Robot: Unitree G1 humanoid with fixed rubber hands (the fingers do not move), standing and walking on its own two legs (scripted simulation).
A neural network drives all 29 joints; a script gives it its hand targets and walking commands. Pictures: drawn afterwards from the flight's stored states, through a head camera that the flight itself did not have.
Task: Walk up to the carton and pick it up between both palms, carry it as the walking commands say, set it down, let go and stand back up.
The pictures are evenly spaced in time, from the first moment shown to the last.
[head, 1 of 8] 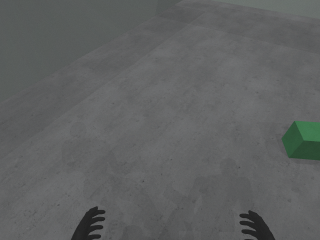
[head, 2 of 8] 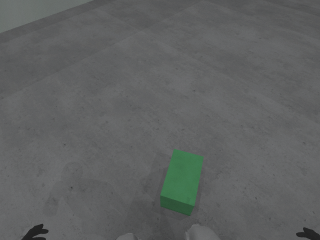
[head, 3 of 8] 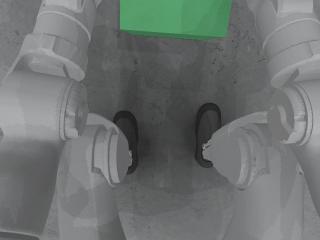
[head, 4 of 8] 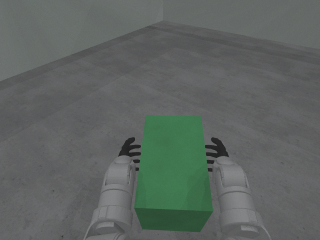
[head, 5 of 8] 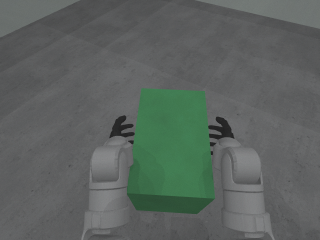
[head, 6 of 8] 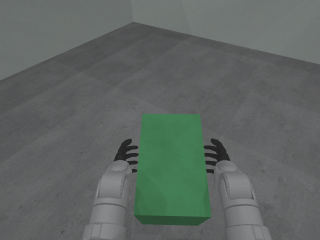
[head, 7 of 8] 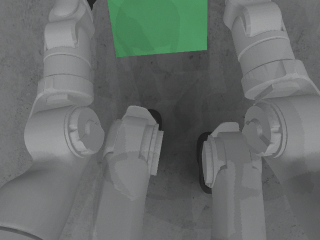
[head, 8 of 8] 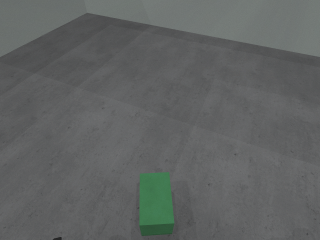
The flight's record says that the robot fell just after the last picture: no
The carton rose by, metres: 0.67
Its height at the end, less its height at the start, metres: +0.00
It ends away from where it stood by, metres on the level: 1.72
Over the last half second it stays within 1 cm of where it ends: yes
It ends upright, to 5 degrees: yes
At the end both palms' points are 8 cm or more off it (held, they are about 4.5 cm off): yes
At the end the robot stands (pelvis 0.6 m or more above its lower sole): yes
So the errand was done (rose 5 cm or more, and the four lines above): yes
